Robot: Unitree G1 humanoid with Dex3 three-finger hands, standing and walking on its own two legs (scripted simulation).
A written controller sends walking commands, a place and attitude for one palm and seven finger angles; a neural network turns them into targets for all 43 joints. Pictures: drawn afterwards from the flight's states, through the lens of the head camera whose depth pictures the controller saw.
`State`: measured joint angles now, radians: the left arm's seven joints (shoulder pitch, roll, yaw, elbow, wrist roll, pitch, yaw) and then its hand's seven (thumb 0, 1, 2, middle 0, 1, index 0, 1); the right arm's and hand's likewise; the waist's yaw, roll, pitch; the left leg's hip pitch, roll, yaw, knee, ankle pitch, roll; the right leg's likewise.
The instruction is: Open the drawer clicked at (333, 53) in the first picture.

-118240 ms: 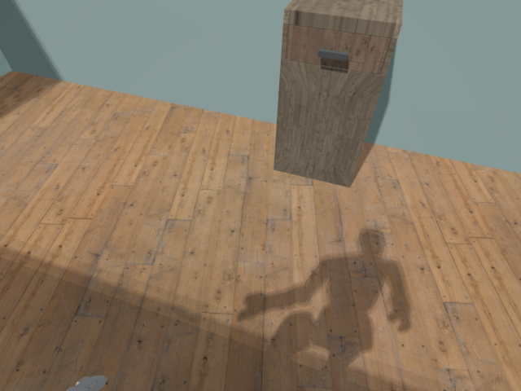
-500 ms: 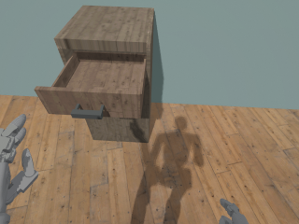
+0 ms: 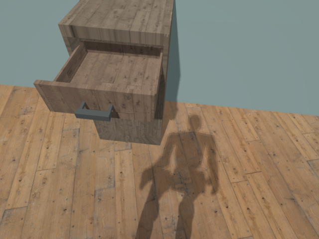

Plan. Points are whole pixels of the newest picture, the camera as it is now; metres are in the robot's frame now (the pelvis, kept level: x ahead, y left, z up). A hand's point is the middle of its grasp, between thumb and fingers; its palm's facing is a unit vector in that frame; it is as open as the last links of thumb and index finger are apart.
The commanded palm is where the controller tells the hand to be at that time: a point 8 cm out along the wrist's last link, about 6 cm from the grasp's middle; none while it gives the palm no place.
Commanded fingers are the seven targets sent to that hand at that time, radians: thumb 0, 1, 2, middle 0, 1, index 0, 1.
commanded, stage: let the arm hang, fingers relaxed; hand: left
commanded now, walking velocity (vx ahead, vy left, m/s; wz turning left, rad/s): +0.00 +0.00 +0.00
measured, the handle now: (95, 110) +0.51 +0.24 -0.04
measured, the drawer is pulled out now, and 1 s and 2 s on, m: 0.29 0.29 0.29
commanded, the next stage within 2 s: look to check the result in 0.76 s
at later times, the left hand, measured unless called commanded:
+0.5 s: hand out of the picture +0.00 +0.18 -0.16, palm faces +0.01 -0.98 -0.20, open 7.3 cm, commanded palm none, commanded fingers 0.00 0.90 0.90 -0.20 -0.30 -0.20 -0.30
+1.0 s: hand out of the picture -0.02 +0.18 -0.17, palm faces +0.01 -0.98 -0.17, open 7.3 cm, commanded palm none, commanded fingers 0.00 0.90 0.90 -0.20 -0.30 -0.20 -0.30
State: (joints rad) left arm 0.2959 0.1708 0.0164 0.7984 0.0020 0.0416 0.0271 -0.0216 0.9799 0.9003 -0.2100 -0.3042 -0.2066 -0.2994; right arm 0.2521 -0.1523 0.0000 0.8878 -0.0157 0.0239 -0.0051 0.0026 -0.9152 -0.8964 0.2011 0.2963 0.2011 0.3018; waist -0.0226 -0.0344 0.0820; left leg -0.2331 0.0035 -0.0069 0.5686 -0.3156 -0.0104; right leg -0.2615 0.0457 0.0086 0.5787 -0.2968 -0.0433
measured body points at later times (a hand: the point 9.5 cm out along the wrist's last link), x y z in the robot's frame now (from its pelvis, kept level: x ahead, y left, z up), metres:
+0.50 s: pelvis -0.01 +0.01 +0.01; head +0.00 +0.01 +0.46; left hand +0.00 +0.24 -0.15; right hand -0.03 -0.19 -0.15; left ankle -0.01 +0.13 -0.73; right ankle +0.01 -0.09 -0.73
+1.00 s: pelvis -0.01 +0.02 +0.01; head +0.01 +0.02 +0.46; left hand -0.02 +0.23 -0.15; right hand -0.05 -0.19 -0.15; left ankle -0.01 +0.13 -0.73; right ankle +0.01 -0.09 -0.73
